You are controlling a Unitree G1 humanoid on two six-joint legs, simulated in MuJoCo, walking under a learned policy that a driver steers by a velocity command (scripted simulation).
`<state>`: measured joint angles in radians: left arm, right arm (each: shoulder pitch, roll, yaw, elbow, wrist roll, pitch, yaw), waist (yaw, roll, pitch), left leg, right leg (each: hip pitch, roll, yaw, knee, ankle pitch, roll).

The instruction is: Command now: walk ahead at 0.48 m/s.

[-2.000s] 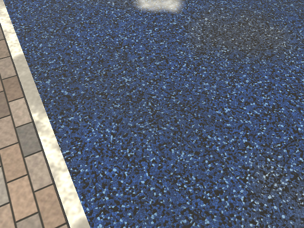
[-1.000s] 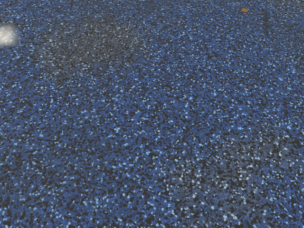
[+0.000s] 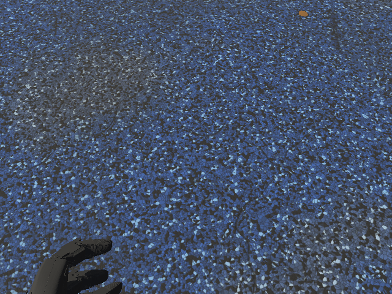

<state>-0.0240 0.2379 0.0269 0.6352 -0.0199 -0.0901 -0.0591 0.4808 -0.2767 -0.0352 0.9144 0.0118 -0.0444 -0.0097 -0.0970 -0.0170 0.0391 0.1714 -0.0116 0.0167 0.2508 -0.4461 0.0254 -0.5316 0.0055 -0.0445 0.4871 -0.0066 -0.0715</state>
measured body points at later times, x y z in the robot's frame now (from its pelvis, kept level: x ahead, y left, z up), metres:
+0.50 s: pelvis +0.24 +0.01 +0.00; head +0.28 +0.04 +0.45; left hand +0.29 +0.31 -0.13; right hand +0.46 -0.21 -0.08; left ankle +0.34 +0.12 -0.72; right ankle +0.16 -0.11 -0.72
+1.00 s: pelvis +0.32 -0.01 +0.01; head +0.35 -0.01 +0.46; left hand +0.30 +0.31 -0.09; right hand +0.60 -0.18 -0.07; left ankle +0.32 +0.12 -0.70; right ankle +0.39 -0.11 -0.72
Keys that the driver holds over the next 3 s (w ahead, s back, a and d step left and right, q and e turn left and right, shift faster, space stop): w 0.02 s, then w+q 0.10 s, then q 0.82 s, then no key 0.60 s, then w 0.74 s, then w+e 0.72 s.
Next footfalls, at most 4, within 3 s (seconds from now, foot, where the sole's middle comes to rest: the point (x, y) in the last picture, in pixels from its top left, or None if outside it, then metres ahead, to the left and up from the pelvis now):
0.02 right None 0.19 -0.11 -0.76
0.50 left None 0.38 0.13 -0.76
0.94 right None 0.42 -0.09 -0.76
1.30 left None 0.27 0.13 -0.76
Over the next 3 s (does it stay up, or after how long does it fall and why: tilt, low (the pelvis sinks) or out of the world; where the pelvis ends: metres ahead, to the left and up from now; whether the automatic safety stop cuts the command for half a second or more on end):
stays up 0.92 0.29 0.02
